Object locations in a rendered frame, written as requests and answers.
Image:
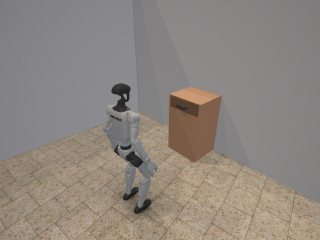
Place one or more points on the right robot upper arm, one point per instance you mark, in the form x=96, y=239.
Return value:
x=134, y=120

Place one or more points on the right robot forearm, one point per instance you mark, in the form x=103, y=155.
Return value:
x=141, y=151

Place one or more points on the left robot forearm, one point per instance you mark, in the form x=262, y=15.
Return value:
x=111, y=137

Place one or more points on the drawer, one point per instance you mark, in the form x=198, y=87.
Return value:
x=192, y=108

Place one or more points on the left robot thigh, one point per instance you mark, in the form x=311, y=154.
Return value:
x=130, y=168

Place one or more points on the left robot shin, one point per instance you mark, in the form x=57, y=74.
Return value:
x=129, y=180

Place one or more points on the cabinet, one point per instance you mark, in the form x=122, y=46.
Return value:
x=194, y=137

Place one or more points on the robot left hand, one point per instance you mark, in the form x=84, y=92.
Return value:
x=113, y=146

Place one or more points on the left robot upper arm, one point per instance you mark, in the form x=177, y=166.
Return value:
x=107, y=120

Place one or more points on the handle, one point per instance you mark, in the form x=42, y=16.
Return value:
x=181, y=107

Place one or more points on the robot right hand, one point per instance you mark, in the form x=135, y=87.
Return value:
x=152, y=166

